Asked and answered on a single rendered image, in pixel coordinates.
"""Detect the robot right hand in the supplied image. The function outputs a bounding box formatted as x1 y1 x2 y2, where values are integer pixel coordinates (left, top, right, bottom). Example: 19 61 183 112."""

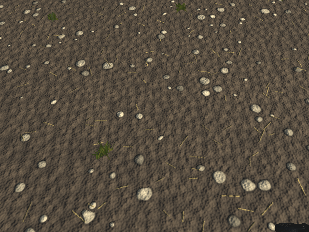
274 222 309 232

